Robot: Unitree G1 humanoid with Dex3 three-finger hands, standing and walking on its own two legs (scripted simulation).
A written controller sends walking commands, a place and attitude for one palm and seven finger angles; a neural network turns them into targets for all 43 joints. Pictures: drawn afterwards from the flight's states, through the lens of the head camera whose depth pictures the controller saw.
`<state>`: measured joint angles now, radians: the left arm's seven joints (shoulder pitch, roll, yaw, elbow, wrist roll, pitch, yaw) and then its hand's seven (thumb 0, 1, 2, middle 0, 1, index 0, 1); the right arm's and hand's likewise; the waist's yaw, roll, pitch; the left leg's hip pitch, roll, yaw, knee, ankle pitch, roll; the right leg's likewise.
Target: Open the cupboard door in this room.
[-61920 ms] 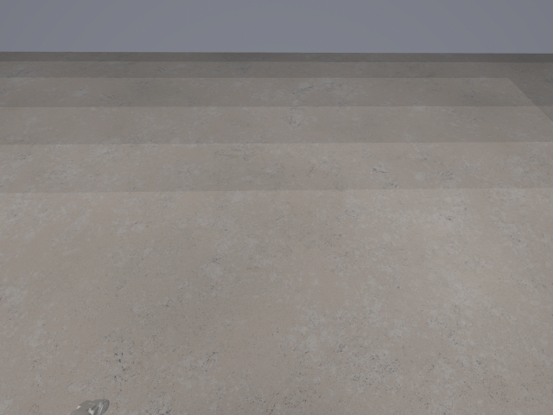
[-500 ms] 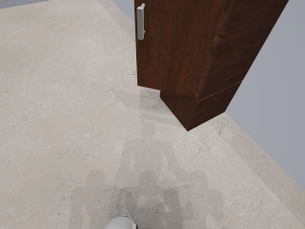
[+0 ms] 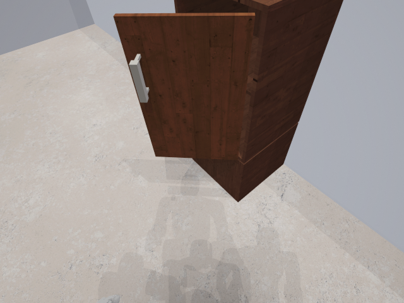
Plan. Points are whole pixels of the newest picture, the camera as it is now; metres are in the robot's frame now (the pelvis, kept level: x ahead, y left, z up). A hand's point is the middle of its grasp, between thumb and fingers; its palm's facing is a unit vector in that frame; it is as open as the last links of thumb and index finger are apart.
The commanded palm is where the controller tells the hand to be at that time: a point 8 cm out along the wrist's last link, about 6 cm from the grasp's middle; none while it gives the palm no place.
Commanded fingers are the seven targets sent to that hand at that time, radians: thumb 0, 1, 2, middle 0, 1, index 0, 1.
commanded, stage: take the last steps up to it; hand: left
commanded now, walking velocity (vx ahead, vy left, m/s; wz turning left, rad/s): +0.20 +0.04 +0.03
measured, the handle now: (141, 78) +0.71 +0.22 +0.05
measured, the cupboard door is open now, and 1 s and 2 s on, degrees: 45 45 45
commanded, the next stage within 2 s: come to a stop and stand still in 0.16 s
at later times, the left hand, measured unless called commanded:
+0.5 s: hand out of the picture +0.13 +0.23 -0.18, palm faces +0.05 -0.99 -0.14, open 7.4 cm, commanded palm none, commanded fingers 0.00 0.90 0.90 -0.20 -0.30 -0.20 -0.30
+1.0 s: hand (142, 288) +0.18 +0.16 -0.16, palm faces -0.01 -0.97 -0.23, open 7.3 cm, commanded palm none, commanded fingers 0.00 0.90 0.90 -0.20 -0.30 -0.20 -0.30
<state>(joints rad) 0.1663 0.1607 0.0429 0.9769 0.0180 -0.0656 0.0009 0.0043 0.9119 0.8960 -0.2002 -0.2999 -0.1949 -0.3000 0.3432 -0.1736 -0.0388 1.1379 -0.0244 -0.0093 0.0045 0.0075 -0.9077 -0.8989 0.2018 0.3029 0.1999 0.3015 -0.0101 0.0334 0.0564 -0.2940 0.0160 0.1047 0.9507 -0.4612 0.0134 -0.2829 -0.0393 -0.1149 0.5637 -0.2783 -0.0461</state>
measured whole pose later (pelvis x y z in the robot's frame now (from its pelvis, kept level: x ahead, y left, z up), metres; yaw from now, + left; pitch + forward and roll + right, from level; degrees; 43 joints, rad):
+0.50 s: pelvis +0.13 +0.06 +0.01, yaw -1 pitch +1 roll -1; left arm 0.26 0.16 0.04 1.09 0.01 0.04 0.02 0.01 0.91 0.90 -0.20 -0.30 -0.20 -0.30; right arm 0.14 -0.14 -0.02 1.04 -0.02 -0.01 -0.06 0.00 -0.93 -0.90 0.21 0.30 0.20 0.30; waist 0.03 -0.04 0.07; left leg -0.30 0.03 0.15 0.48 -0.19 0.07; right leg -0.41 -0.04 -0.03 0.98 -0.47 0.03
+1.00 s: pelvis +0.12 -0.02 +0.00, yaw -1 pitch +0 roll +0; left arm 0.20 0.16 0.02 1.04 0.01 0.01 0.04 0.00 0.93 0.90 -0.20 -0.30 -0.20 -0.30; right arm 0.24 -0.18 -0.05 1.08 -0.01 0.05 -0.02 0.01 -0.91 -0.90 0.20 0.30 0.20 0.30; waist -0.02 0.02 0.04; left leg -0.30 0.03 0.05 0.64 -0.37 -0.03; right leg -0.19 -0.01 -0.06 0.51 -0.32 -0.02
